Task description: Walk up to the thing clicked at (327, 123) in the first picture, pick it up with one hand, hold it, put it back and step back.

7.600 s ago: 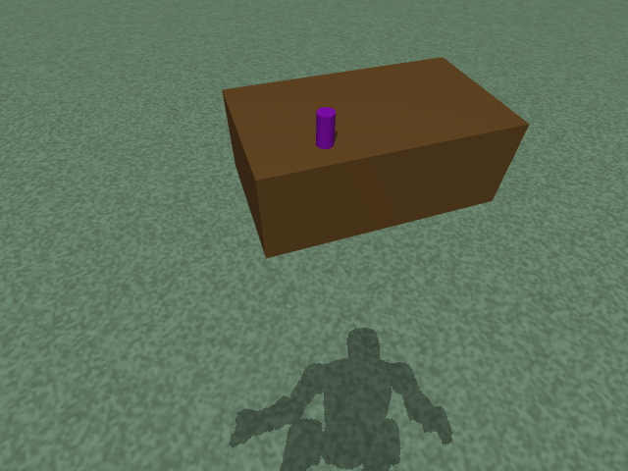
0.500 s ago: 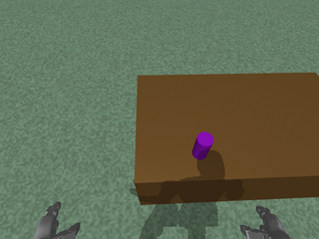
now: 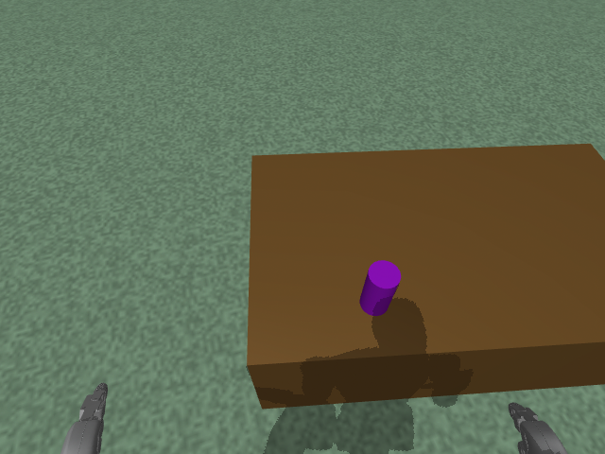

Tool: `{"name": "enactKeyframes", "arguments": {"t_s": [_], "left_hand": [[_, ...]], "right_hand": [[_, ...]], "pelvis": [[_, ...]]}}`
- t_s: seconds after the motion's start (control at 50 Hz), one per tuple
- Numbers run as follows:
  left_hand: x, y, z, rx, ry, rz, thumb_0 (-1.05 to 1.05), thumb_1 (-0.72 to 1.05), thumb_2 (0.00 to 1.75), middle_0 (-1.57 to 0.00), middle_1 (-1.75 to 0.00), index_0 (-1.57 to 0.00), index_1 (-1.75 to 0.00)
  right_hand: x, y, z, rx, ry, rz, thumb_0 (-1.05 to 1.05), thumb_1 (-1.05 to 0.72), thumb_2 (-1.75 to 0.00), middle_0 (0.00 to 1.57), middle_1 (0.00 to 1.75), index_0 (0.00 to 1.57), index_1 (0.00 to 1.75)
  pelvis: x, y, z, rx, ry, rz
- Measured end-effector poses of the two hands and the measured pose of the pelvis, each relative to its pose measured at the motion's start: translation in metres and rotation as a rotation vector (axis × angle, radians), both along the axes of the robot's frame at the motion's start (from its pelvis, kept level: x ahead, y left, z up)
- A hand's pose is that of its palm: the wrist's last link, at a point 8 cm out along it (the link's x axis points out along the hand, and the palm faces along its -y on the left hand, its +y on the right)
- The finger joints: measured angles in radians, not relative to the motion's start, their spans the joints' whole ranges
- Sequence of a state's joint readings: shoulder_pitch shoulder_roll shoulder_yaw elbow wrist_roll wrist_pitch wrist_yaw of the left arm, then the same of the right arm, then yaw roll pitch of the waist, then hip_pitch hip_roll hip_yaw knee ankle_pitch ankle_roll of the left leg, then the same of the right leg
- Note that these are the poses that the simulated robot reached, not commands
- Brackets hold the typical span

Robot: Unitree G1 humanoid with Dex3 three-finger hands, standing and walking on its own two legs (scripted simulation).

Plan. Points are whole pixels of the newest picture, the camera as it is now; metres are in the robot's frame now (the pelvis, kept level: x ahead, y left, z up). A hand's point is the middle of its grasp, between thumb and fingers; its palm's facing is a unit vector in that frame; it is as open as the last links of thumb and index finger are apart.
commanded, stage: go down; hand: right
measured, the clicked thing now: (378, 289) +0.49 -0.16 -0.26
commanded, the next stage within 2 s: none
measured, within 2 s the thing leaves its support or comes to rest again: neither
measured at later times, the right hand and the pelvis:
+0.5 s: hand out of the picture +0.15 -0.26 -0.10, palm faces +0.05 +0.95 -0.32, open 17.6 cm; pelvis +0.00 +0.00 -0.02, yaw -1 degrees
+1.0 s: hand (532, 327) +0.30 -0.31 -0.03, palm faces +0.12 +0.98 -0.16, open 17.6 cm; pelvis -0.03 +0.00 -0.01, yaw +1 degrees
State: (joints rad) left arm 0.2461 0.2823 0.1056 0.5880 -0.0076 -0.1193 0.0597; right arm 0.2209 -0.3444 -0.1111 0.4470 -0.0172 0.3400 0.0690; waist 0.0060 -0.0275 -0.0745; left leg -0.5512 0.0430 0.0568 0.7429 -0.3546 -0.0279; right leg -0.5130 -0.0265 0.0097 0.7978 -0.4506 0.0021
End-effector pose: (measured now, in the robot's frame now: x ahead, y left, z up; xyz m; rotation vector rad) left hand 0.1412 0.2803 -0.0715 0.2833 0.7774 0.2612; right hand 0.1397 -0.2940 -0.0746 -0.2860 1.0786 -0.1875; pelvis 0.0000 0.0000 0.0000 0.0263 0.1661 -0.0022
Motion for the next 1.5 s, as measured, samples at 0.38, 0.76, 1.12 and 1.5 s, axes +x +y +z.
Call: {"name": "enactKeyframes", "arguments": {"t_s": [0.38,0.76,1.12,1.5], "left_hand": [[0.0,-0.009,0.004,0.005,-0.074,-0.018,0.0,-0.52,0.05,-0.07,-0.06,-0.07,-0.06],[-0.006,-0.032,0.037,0.011,-0.24,-0.096,-0.01,-0.52,0.04,-0.07,-0.06,-0.07,-0.06],[-0.043,-0.021,0.032,0.066,-0.121,-0.076,-0.01,-0.52,0.05,-0.06,-0.06,-0.07,-0.06],[-0.038,-0.028,0.032,0.074,-0.09,-0.079,0.0,-0.51,0.05,-0.06,-0.06,-0.07,-0.06]], "right_hand": [[-0.005,-0.006,0.007,-0.002,-0.032,-0.009,0.0,0.57,-0.04,0.03,0.06,0.04,0.06],[0.084,-0.05,0.055,0.04,-0.349,-0.021,-0.01,0.53,-0.04,0.04,0.06,0.05,0.05],[0.158,-0.08,0.076,0.147,-0.549,0.015,-0.01,0.57,-0.04,0.03,0.06,0.04,0.05],[0.199,-0.096,0.09,0.177,-0.676,0.035,-0.01,0.49,-0.04,0.05,0.05,0.05,0.04]], "pelvis": [[0.0,0.001,-0.015,0.005,0.032,-0.008],[-0.017,0.007,-0.015,0.007,-0.005,-0.024],[-0.031,-0.003,-0.011,0.01,0.023,0.015],[-0.026,-0.008,-0.013,0.027,0.082,0.019]]}}
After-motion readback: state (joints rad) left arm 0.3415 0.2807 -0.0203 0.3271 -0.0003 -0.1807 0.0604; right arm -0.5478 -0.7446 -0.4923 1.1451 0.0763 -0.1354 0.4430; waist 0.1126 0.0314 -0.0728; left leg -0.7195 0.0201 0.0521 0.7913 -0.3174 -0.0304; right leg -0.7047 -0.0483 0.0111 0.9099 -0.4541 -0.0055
